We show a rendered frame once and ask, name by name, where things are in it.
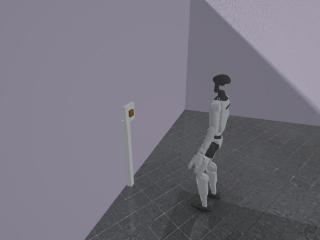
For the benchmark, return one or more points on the button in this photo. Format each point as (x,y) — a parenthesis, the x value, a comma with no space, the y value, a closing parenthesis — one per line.
(131,113)

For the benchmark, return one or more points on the robot left upper arm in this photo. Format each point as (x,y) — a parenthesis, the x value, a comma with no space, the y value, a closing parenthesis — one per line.
(215,109)

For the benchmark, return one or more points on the panel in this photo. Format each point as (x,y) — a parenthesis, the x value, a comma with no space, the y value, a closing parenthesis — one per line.
(126,133)

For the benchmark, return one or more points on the robot right foot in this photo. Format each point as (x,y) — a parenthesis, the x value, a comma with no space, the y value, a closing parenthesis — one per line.
(216,195)

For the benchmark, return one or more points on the left robot forearm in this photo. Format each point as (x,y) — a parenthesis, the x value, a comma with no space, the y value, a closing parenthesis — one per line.
(207,141)

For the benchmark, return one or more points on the robot left shin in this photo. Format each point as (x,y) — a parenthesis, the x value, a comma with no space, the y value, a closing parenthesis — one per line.
(202,187)

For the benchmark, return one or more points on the robot left hand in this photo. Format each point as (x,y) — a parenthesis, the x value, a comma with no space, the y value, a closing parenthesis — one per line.
(196,160)

